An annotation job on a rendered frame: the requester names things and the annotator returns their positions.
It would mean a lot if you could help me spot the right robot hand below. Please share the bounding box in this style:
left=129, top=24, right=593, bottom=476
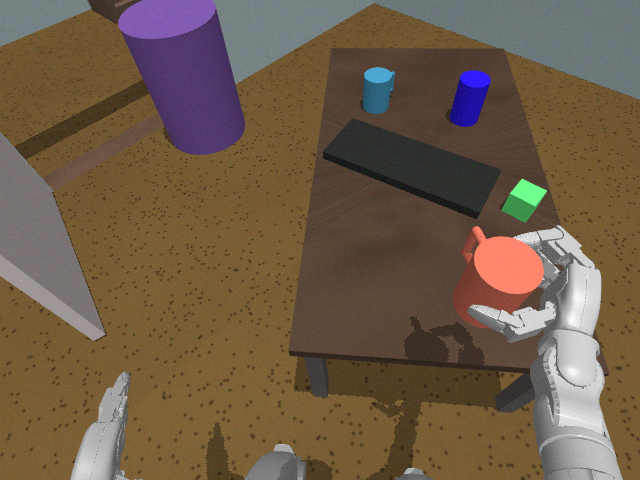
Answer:
left=467, top=225, right=602, bottom=343

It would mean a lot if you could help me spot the bookshelf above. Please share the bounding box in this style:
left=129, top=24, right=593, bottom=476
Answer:
left=88, top=0, right=141, bottom=24

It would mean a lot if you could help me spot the left robot hand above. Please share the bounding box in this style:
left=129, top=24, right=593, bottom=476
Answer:
left=70, top=372, right=143, bottom=480

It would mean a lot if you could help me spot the coffee table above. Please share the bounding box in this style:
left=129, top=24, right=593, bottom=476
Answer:
left=288, top=48, right=610, bottom=413

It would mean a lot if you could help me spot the right robot arm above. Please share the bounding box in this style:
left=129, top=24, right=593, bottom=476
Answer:
left=530, top=328, right=623, bottom=480

